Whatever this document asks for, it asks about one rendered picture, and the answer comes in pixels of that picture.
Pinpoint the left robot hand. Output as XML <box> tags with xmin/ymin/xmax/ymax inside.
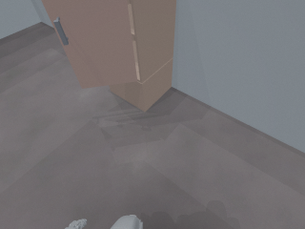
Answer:
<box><xmin>65</xmin><ymin>219</ymin><xmax>87</xmax><ymax>229</ymax></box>

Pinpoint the left robot thigh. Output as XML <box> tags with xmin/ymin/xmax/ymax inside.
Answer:
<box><xmin>111</xmin><ymin>216</ymin><xmax>143</xmax><ymax>229</ymax></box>

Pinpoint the handle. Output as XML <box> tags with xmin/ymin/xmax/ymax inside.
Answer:
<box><xmin>53</xmin><ymin>16</ymin><xmax>69</xmax><ymax>46</ymax></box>

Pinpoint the cupboard door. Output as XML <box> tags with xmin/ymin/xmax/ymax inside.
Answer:
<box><xmin>41</xmin><ymin>0</ymin><xmax>138</xmax><ymax>89</ymax></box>

